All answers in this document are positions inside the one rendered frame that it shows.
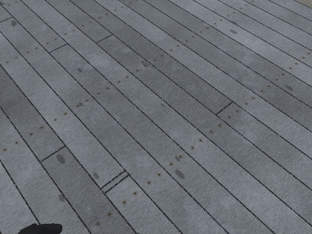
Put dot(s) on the robot left hand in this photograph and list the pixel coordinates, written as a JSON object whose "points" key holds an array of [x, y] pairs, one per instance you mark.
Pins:
{"points": [[45, 228]]}

